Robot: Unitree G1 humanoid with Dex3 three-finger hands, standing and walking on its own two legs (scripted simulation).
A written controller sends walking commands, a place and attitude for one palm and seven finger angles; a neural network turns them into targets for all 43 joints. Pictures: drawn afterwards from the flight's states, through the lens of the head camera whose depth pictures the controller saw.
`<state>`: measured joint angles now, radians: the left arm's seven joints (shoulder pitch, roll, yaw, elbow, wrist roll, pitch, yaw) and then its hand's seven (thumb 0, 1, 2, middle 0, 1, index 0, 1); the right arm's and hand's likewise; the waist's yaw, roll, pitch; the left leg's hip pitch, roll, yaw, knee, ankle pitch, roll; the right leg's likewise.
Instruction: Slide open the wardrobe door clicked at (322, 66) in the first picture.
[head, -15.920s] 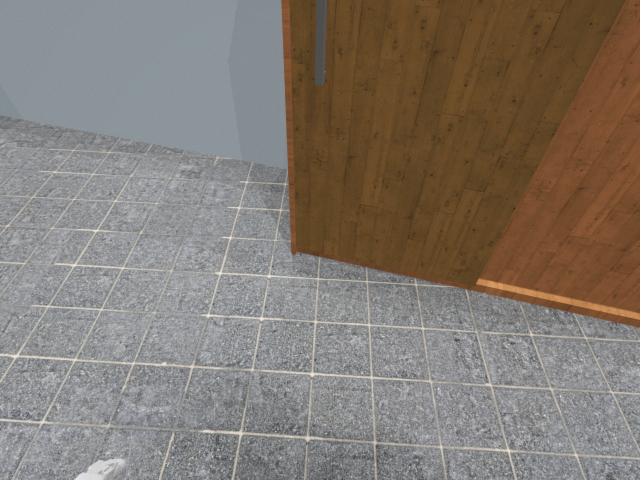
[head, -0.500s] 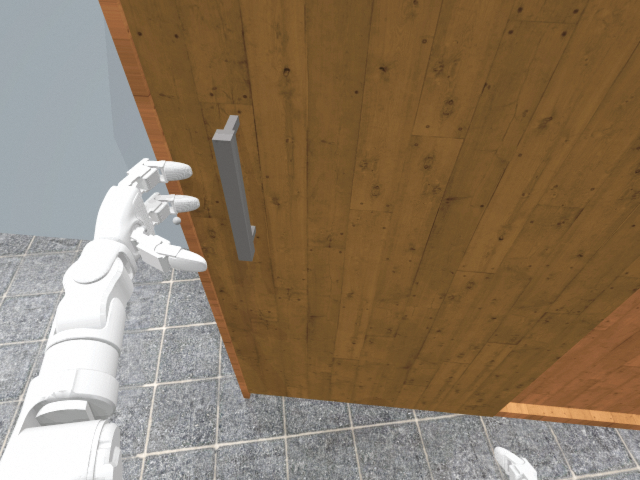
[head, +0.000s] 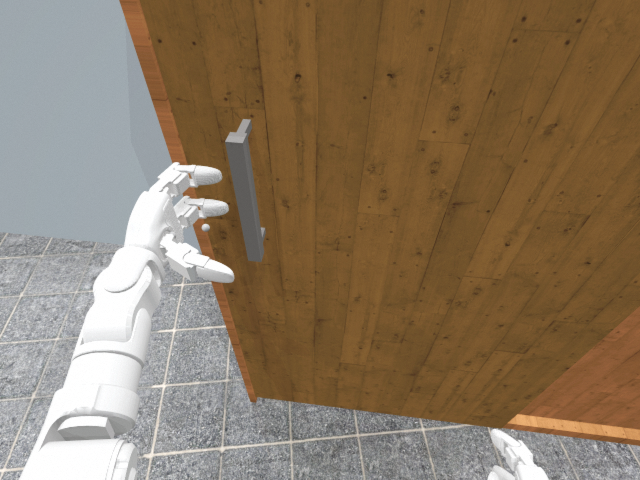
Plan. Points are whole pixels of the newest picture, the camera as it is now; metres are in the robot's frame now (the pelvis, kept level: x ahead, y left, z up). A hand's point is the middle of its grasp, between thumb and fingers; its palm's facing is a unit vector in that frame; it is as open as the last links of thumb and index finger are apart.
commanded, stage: feel for the door with the fingertips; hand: left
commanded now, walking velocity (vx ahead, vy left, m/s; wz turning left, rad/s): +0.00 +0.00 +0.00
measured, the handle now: (251, 196) +0.45 +0.13 +0.12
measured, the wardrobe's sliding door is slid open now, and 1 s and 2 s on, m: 0.00 0.00 0.00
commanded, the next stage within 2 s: slide the fingers in behind the handle in 0.62 s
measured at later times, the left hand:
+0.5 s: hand (225, 218) +0.39 +0.15 +0.14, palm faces -0.02 -1.00 -0.03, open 14.0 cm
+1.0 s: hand (229, 215) +0.40 +0.14 +0.13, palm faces -0.03 -1.00 -0.01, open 13.8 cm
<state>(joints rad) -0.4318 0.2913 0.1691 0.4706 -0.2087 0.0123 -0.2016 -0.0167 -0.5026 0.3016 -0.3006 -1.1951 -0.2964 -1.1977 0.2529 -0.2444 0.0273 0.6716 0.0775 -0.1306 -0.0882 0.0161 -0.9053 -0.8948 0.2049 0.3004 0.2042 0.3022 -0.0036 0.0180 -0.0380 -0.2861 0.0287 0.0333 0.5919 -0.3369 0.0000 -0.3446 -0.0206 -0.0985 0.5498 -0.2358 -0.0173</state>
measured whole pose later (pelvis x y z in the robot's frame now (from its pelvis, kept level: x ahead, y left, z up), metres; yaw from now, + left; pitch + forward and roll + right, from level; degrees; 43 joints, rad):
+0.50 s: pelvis -0.01 -0.01 +0.00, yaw -1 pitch +2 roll +0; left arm -0.50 0.28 0.17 0.54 -0.18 0.02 -0.14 -0.02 -0.50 0.30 -0.30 -1.19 -0.30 -1.20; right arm 0.25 -0.24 0.03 0.70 0.07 -0.11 -0.09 0.02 -0.91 -0.89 0.21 0.30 0.20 0.30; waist -0.02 0.02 -0.03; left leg -0.29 0.04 0.04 0.58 -0.32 -0.01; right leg -0.35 -0.01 -0.09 0.55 -0.22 -0.03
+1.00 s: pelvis -0.01 +0.00 +0.00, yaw -1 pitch +3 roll +0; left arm -0.58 0.28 0.17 0.67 -0.18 -0.05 -0.14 -0.02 -0.50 0.30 -0.32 -1.21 -0.33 -1.22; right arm 0.29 -0.24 0.02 0.71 0.07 -0.13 -0.07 0.02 -0.91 -0.89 0.20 0.30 0.20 0.30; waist -0.04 0.02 -0.04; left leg -0.33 0.03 0.05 0.60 -0.32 0.00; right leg -0.40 -0.02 -0.08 0.56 -0.22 -0.02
